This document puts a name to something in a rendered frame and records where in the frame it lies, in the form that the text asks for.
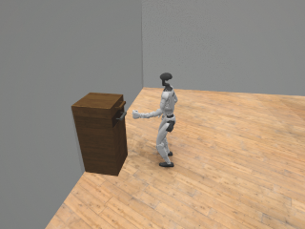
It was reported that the left robot hand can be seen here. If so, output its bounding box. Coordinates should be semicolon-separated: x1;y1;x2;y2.
132;110;140;119

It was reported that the cabinet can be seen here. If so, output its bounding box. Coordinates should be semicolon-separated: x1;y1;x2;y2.
71;93;128;177

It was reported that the handle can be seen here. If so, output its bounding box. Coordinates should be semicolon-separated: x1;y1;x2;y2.
118;101;126;110
116;112;127;121

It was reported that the right robot upper arm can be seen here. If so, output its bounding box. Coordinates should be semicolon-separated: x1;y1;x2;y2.
171;86;178;104

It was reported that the robot left forearm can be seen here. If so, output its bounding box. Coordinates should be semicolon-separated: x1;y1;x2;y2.
139;110;162;118

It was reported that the left robot upper arm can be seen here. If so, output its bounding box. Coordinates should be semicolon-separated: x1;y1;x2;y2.
157;92;170;114

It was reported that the drawer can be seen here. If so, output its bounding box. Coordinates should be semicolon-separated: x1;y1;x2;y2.
112;107;124;128

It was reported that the robot torso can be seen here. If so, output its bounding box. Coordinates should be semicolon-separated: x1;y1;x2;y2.
161;89;176;126

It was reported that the robot right shin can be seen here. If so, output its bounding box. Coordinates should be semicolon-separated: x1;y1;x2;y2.
162;137;170;153

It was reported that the right robot hand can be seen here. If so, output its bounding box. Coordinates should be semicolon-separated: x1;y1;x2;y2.
158;112;166;120

